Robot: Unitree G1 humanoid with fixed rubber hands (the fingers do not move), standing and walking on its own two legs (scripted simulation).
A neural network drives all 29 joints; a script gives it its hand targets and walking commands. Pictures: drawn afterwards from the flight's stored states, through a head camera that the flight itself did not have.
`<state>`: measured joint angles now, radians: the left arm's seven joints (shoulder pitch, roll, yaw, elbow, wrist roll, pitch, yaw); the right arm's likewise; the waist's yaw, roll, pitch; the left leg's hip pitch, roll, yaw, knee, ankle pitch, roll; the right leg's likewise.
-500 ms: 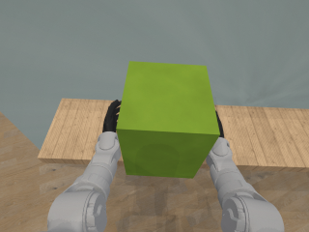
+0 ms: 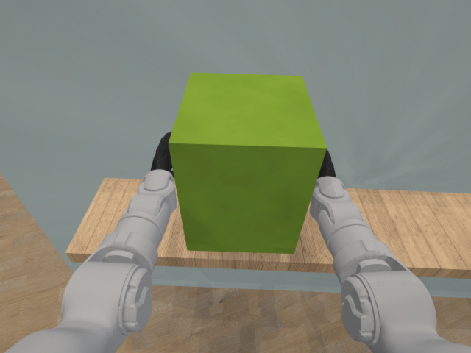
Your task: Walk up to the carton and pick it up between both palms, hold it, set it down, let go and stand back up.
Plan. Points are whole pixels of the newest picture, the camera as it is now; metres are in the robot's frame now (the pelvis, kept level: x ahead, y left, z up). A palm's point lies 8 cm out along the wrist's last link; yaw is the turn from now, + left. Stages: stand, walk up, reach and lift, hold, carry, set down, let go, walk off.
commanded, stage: reach and lift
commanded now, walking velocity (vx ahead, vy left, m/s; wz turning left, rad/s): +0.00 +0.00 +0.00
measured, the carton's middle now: (243, 165) +0.44 +0.02 +0.13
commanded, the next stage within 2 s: none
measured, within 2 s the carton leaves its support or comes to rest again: neither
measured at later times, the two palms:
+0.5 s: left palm (155, 171) +0.40 +0.17 +0.14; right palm (322, 192) +0.39 -0.12 +0.13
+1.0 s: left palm (151, 160) +0.39 +0.17 +0.17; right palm (327, 193) +0.37 -0.12 +0.15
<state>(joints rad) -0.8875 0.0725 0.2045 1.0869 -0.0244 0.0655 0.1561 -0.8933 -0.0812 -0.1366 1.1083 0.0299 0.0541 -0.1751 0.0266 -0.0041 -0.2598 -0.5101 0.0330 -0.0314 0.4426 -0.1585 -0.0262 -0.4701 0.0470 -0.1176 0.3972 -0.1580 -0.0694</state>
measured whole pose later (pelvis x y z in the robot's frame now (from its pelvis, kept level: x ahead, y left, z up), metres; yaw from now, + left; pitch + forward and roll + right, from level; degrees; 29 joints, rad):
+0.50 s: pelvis +0.00 +0.01 +0.01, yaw +3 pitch +2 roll -1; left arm -0.78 0.01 0.35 0.73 0.23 0.30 0.01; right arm -0.73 0.07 -0.29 0.81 -0.12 0.18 -0.17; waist -0.07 -0.04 -0.07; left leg -0.24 0.01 -0.08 0.31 -0.11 -0.02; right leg -0.15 0.04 -0.16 0.20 -0.09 -0.06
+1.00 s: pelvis +0.00 +0.03 +0.01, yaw +2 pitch -2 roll -2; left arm -0.65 -0.03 0.20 0.27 0.22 0.56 0.07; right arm -0.58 -0.01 -0.10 0.49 0.09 0.29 -0.19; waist -0.09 -0.05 0.01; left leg -0.16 0.00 -0.05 0.34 -0.15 0.01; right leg -0.05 0.03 -0.13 0.17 -0.09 -0.03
